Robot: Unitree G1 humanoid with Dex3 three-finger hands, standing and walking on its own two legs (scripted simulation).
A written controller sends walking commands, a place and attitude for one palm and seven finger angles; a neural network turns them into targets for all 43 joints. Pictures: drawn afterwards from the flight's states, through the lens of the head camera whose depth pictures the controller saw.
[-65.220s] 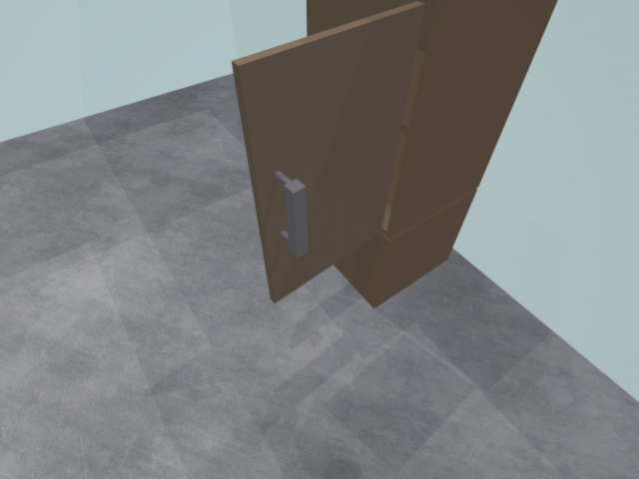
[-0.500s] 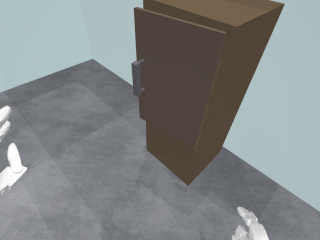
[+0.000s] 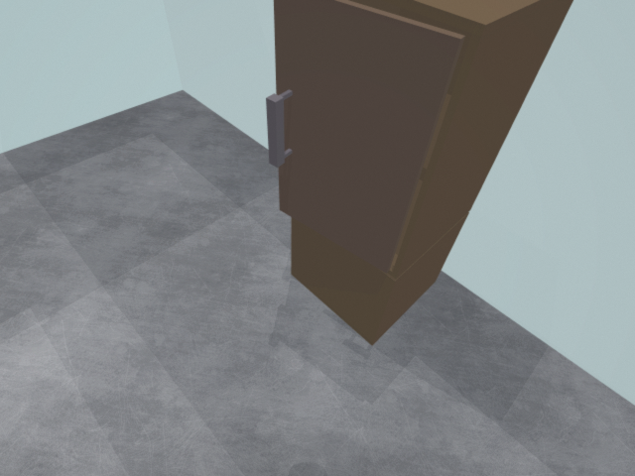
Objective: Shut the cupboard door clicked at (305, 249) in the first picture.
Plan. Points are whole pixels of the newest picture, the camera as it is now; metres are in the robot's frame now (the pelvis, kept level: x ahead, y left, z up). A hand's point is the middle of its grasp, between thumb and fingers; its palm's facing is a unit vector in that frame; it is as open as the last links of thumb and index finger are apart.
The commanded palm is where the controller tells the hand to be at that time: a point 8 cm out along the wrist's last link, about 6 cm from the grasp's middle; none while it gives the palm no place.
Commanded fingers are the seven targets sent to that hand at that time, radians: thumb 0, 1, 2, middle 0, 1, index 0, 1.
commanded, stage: let the arm hang, fingers relaxed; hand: left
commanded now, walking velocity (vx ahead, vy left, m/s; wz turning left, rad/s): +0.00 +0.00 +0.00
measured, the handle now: (282, 128) +0.83 +0.11 -0.03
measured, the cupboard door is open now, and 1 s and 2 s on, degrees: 8 8 8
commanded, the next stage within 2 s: look to check the result in 0.80 s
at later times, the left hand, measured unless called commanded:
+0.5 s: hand out of the picture -0.08 +0.18 -0.16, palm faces +0.03 -0.98 -0.20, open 7.3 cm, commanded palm none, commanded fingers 0.00 0.90 0.90 -0.20 -0.30 -0.20 -0.30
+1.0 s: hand out of the picture -0.05 +0.16 -0.17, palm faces +0.02 -0.99 -0.16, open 7.3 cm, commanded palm none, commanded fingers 0.00 0.90 0.90 -0.20 -0.30 -0.20 -0.30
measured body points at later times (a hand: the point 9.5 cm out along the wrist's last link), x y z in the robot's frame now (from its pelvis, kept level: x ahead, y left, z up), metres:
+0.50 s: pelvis -0.01 +0.01 +0.01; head -0.02 +0.01 +0.46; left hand -0.08 +0.23 -0.15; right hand -0.02 -0.21 -0.15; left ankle +0.08 +0.11 -0.73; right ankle -0.07 -0.11 -0.73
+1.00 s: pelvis +0.00 +0.00 +0.01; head +0.00 +0.01 +0.46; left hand -0.05 +0.21 -0.15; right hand -0.04 -0.22 -0.15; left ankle +0.08 +0.11 -0.73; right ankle -0.07 -0.11 -0.73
